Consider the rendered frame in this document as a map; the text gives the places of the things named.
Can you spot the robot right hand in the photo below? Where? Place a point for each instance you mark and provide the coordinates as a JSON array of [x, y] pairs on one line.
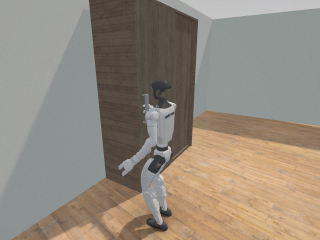
[[150, 107]]

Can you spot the humanoid robot torso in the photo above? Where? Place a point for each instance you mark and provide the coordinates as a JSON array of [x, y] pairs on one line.
[[165, 129]]

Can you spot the handle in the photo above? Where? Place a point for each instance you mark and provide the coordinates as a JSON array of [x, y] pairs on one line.
[[146, 105], [193, 90]]

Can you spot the robot left upper arm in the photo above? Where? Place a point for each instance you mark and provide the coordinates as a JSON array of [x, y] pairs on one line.
[[151, 118]]

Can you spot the robot right upper arm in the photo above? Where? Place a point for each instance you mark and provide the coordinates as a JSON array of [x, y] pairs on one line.
[[174, 105]]

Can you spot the wardrobe door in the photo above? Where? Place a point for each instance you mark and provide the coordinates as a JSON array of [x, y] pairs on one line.
[[155, 30], [183, 74]]

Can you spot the left robot forearm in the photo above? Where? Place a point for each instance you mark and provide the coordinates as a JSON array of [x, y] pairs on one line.
[[146, 149]]

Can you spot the right robot foot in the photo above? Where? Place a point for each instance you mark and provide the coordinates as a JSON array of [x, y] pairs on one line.
[[166, 212]]

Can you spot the robot left hand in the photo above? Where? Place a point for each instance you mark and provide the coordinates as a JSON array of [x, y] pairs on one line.
[[128, 166]]

